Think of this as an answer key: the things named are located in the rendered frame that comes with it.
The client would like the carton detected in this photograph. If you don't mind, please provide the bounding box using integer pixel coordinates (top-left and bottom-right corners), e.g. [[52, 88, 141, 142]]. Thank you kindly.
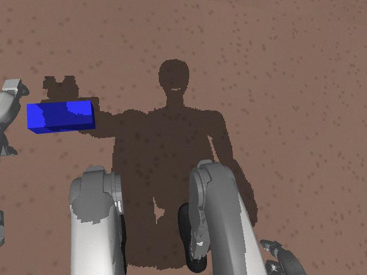
[[27, 100, 96, 134]]

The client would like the left robot hand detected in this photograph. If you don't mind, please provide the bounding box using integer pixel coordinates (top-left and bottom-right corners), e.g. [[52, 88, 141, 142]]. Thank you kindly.
[[0, 79, 29, 156]]

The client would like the right robot foot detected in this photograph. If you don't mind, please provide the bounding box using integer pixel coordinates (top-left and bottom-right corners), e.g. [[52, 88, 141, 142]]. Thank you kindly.
[[178, 203, 207, 273]]

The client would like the right robot hand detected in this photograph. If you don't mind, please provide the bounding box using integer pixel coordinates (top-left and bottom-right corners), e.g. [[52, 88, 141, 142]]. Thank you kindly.
[[260, 239, 307, 275]]

